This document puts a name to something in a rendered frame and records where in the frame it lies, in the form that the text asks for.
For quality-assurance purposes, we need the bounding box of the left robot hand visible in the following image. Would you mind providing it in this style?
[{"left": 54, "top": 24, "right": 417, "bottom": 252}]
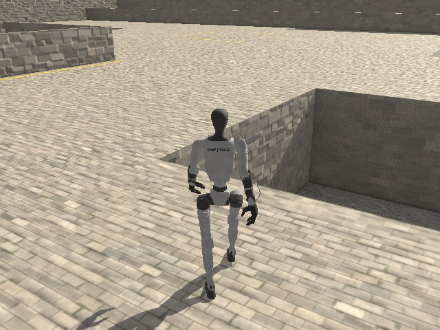
[{"left": 189, "top": 181, "right": 205, "bottom": 194}]

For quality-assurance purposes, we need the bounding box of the left robot upper arm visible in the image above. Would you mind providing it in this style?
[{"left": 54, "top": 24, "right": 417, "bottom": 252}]
[{"left": 189, "top": 138, "right": 206, "bottom": 175}]

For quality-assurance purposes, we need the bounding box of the robot left shin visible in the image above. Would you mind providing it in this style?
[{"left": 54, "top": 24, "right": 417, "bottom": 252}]
[{"left": 201, "top": 239, "right": 214, "bottom": 289}]

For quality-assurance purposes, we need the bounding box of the right robot upper arm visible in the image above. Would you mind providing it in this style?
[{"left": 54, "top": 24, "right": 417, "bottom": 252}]
[{"left": 234, "top": 138, "right": 249, "bottom": 178}]

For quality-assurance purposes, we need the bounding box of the left robot foot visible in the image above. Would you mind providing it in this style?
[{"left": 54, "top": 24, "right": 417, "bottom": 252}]
[{"left": 205, "top": 281, "right": 216, "bottom": 299}]

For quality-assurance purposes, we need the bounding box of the robot right forearm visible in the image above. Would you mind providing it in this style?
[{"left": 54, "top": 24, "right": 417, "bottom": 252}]
[{"left": 242, "top": 167, "right": 256, "bottom": 206}]

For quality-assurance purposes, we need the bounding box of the robot left forearm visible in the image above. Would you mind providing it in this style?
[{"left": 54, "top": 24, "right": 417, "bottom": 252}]
[{"left": 188, "top": 165, "right": 197, "bottom": 186}]

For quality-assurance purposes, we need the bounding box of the right robot hand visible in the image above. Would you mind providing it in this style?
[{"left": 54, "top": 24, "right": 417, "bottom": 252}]
[{"left": 241, "top": 204, "right": 258, "bottom": 226}]

